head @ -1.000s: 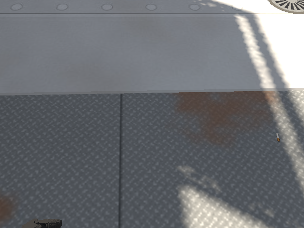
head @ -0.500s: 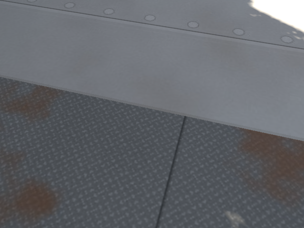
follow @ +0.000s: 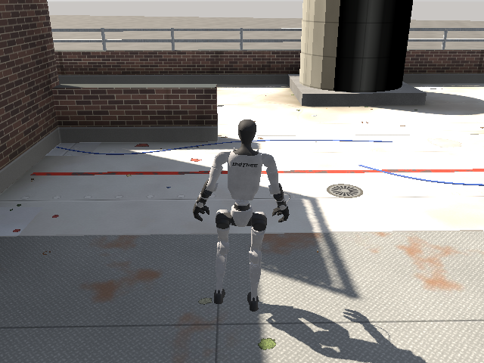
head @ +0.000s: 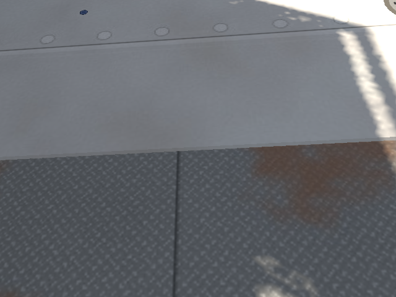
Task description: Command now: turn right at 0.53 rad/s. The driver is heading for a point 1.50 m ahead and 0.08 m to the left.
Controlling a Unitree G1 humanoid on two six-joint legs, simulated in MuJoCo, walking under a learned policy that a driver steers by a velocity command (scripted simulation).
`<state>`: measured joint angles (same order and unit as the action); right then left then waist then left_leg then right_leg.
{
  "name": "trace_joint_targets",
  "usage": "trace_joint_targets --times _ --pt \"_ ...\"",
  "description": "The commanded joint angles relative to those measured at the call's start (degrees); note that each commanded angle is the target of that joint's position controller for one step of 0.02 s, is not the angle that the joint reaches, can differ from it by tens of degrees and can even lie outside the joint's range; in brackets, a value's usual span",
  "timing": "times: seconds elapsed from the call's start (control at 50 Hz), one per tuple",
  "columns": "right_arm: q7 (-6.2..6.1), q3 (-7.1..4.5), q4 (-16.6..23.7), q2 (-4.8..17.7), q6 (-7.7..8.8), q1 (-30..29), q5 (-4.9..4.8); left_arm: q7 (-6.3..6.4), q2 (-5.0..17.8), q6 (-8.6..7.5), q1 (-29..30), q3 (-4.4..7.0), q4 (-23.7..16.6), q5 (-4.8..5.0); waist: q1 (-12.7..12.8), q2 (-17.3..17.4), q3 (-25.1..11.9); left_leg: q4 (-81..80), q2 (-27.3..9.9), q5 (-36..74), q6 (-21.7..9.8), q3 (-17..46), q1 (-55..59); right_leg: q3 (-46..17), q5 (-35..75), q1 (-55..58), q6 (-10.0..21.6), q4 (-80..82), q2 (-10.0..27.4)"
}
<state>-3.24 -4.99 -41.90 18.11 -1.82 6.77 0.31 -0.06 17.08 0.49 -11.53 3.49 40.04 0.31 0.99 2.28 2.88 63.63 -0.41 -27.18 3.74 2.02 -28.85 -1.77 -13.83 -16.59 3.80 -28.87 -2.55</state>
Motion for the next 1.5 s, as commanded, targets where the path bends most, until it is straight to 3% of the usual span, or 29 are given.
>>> trace_joint_targets --times 0.02,0.12,0.24,0.32,0.34,0.36,0.38,0.4,0.44,0.5,0.6,0.66,0.7,0.74,0.76,0.78,0.8,0.88,0.96,1.0,1.02,1.04,1.06,1.08,1.1,1.16,1.24,1.34,1.5 --pt "-0.05 -1.50 3.5 4.6 1.18 0.3 -0.23 1.41 9.1 -0.33 1.6 2.22 -4.4 0.31 -1.2 -8.4 -7.7 1.1 0.0 5.8 1.0 2.9 -5.2 -16.3 24.5 10.3 9.2 9.4 13.4" --pt "0.37 -0.94 4.1 3.3 1.77 -2.0 -0.31 2.27 10.4 0.57 1.0 2.79 -5.0 0.37 0.2 -9.3 -6.8 -12.7 1.0 8.1 2.4 3.6 -3.6 -19.4 15.4 10.6 9.3 9.5 12.3" --pt "1.54 -1.13 4.3 4.3 3.19 -1.8 -0.81 1.69 11.1 1.47 2.6 3.27 -6.2 0.28 0.7 -10.9 -6.3 -22.7 2.6 6.4 1.5 4.2 3.8 -25.9 12.8 6.8 9.5 8.3 11.5" --pt "2.93 -0.65 2.6 3.4 4.17 3.0 -0.66 1.71 7.8 2.01 4.9 1.75 -6.2 0.43 -1.3 -10.4 -9.3 -36.8 1.1 15.2 -0.8 1.7 14.2 -24.1 19.5 7.1 6.8 3.3 10.4" --pt "3.24 -0.18 2.6 2.7 4.38 3.1 0.08 1.76 5.4 1.91 3.3 0.81 -5.3 0.26 -1.6 -8.8 -9.1 -43.9 -0.7 23.6 -2.0 3.0 19.4 -22.5 15.0 5.1 4.1 2.8 8.5" --pt "3.24 0.06 3.3 4.6 4.46 2.1 1.42 1.64 2.3 1.49 -0.6 -0.26 -4.0 -1.23 1.0 -1.2 -9.8 -46.2 -8.4 31.9 -4.6 11.8 23.4 -17.3 4.3 2.9 0.5 -2.1 4.3" --pt "3.22 0.84 4.2 5.0 4.39 -2.6 2.44 1.40 2.6 1.01 -4.7 -0.06 -3.1 -1.81 6.0 6.4 -7.1 -44.7 -12.8 38.7 -10.8 17.0 19.8 -11.0 -9.7 1.5 -2.5 -2.6 -0.8" --pt "3.44 1.59 4.2 2.5 4.40 -4.1 2.21 1.45 4.4 0.70 -3.2 0.15 -2.8 -2.70 5.0 7.5 -5.9 -46.5 -13.7 29.5 -14.3 19.0 13.9 -9.4 -8.4 5.2 -4.7 0.0 1.4" --pt "3.69 1.11 3.3 4.5 4.36 -2.1 0.68 1.60 6.0 0.40 2.2 0.83 -2.3 -2.46 1.4 5.6 -3.9 -46.5 -7.5 15.4 -9.8 15.2 13.0 -8.1 -0.4 7.5 -5.0 2.6 1.2" --pt "3.07 0.59 3.2 8.2 4.26 -0.4 -0.29 1.90 6.1 0.35 3.4 1.07 -2.5 -1.67 0.8 6.3 -1.4 -46.6 -6.8 13.7 -9.0 17.1 11.4 -6.0 0.7 6.5 -4.4 1.8 1.2" --pt "2.03 -0.09 5.0 8.6 2.70 0.8 -1.42 2.08 5.1 -0.98 2.4 1.70 -1.7 -1.03 -0.4 4.2 -4.7 -41.4 -6.5 24.8 -11.9 20.9 15.4 -3.1 1.1 4.0 -4.6 -0.3 0.5" --pt "1.77 -0.38 6.8 8.2 1.51 0.4 -1.68 1.68 5.4 -1.27 1.2 2.38 -1.5 -0.69 -0.4 1.2 -6.3 -37.7 -4.1 26.8 -11.2 20.5 13.0 -3.2 4.0 6.7 -3.4 0.5 1.8" --pt "1.89 -0.26 8.1 7.3 1.07 0.3 -1.84 1.60 7.0 -1.04 0.0 3.16 -1.3 -0.80 -0.5 -4.3 -6.4 -31.9 -0.1 21.9 -8.3 15.7 7.6 -7.3 7.6 10.5 -0.2 4.0 6.2" --pt "2.29 0.04 8.6 5.8 0.79 2.1 -1.65 1.83 9.2 -0.88 -1.1 3.67 -1.3 -1.48 -0.5 -14.3 -5.9 -17.8 5.1 3.1 -4.1 6.0 -1.3 -19.5 19.5 14.6 9.0 9.3 20.2" --pt "2.44 -0.84 8.5 7.8 0.68 2.1 -1.41 2.23 8.3 -1.16 -0.3 3.16 -2.4 -1.64 0.2 -14.2 -6.0 -4.1 3.4 -9.2 -2.3 4.4 -4.3 -23.2 26.9 13.9 13.8 10.1 26.3" --pt "2.67 -1.62 8.3 9.1 0.42 2.6 -1.46 2.58 7.5 -1.34 1.0 2.63 -3.2 -1.43 -0.6 -9.0 -5.6 3.3 1.4 -9.2 -1.3 4.9 -4.8 -20.9 29.2 12.0 14.2 9.6 26.6" --pt "2.82 -1.55 7.8 8.0 -0.12 3.4 -1.75 2.78 7.3 -1.34 3.4 2.49 -3.5 -0.85 -1.9 -6.3 -4.4 3.4 -0.1 -6.3 -0.6 4.7 -4.7 -15.9 27.3 10.9 11.9 9.1 23.7" --pt "3.92 0.33 9.8 3.9 -0.65 0.5 -1.83 2.87 9.7 0.05 3.5 3.18 -2.8 -0.65 0.4 -9.5 -4.2 -8.8 -1.9 1.7 1.0 -1.3 -0.7 -3.7 27.4 11.4 8.7 8.8 17.2" --pt "4.92 -0.20 11.1 5.7 -0.77 1.9 -1.99 2.11 11.4 0.76 2.7 3.77 -2.3 0.52 0.5 -11.2 -6.9 -23.6 -0.8 6.7 -0.9 -5.5 7.9 -0.5 26.5 11.6 7.3 5.6 18.8" --pt "4.37 -1.15 9.8 6.6 -1.03 6.6 -1.39 1.69 10.0 0.24 2.2 3.36 -1.5 1.54 -1.8 -9.0 -7.4 -35.2 1.9 16.2 -3.8 -6.7 16.7 3.0 18.7 7.4 3.3 -0.8 17.0" --pt "3.56 -2.28 9.4 9.5 -1.09 9.5 -1.42 1.21 7.6 -0.13 -1.2 2.83 -0.4 0.48 -2.0 -1.2 -8.2 -39.2 -0.8 24.1 -6.6 0.0 25.2 7.6 4.7 -0.7 -1.1 -10.1 13.6" --pt "2.56 -3.67 10.9 16.7 -0.81 12.0 -1.55 0.70 3.0 -0.33 -0.2 1.15 -3.2 -2.99 -1.0 16.7 -8.1 -40.5 -16.6 34.5 -15.3 24.3 33.3 10.0 -25.5 -19.4 -6.9 -29.1 5.3" --pt "3.59 -3.14 11.1 15.6 1.07 15.1 0.26 0.81 5.8 -1.25 6.2 1.83 -5.6 -1.44 -6.5 11.2 -11.7 -46.8 -21.4 16.1 -24.6 36.4 30.3 -1.0 -26.2 -25.3 -6.6 -37.4 2.1" --pt "4.06 -2.37 10.5 13.1 2.60 14.1 0.27 0.64 7.6 -1.78 8.6 2.47 -6.1 0.54 -5.6 6.8 -7.6 -50.2 -19.3 -0.9 -23.0 34.6 28.8 -3.1 -20.6 -28.3 -5.1 -38.8 4.2" --pt "3.90 -1.75 10.0 10.8 3.33 12.0 -0.65 0.52 8.7 -2.22 8.9 2.96 -5.9 0.92 -4.3 5.4 -3.6 -51.6 -17.1 -9.9 -20.1 32.1 26.3 -3.2 -14.9 -29.4 -3.8 -36.5 5.7" --pt "2.56 -0.49 10.8 8.7 3.53 8.7 -0.52 0.26 7.9 -3.45 7.4 3.11 -4.1 -0.47 -2.0 5.5 -1.5 -53.5 -11.5 -4.9 -16.7 24.9 21.7 -2.5 -2.9 -23.9 -4.6 -30.1 5.8" --pt "2.10 0.09 9.0 7.2 4.96 10.8 -0.23 -0.68 5.0 -4.61 6.4 1.79 -1.3 -0.12 -3.0 4.9 -2.7 -54.1 -9.4 8.1 -15.1 15.2 24.1 0.1 7.4 -20.2 -6.3 -17.9 5.7" --pt "2.72 -0.47 6.2 9.4 5.59 13.8 -0.42 -1.48 4.7 -4.72 10.4 0.70 -2.6 0.97 -5.9 4.4 0.5 -55.8 -12.5 8.5 -16.0 13.0 24.8 0.2 9.9 -20.3 -6.2 -9.1 6.5" --pt "3.23 -1.19 2.7 10.2 5.26 15.2 -1.07 -3.57 4.7 -5.49 12.6 -0.43 -5.5 1.41 -6.4 2.6 2.8 -53.4 -15.4 21.1 -15.1 5.9 31.1 1.9 5.0 -20.4 -1.2 -4.4 5.6"
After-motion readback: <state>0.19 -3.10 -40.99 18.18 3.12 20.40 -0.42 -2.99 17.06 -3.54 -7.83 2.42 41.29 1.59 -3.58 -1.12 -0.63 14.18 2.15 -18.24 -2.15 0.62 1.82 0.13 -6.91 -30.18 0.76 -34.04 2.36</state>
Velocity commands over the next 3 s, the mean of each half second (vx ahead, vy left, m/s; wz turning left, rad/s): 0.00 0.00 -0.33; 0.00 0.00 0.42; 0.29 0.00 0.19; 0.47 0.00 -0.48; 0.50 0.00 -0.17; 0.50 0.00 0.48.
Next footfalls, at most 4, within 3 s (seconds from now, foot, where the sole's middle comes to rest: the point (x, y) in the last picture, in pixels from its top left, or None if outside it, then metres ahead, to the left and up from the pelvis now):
0.36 left None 0.09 0.14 -0.78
1.02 left None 0.05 0.18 -0.78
1.58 right None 0.35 -0.01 -0.78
2.06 left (173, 235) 0.67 0.19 -0.78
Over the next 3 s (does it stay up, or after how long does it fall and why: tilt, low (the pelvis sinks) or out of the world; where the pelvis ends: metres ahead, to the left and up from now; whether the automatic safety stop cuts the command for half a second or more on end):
stays up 0.96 0.03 -0.02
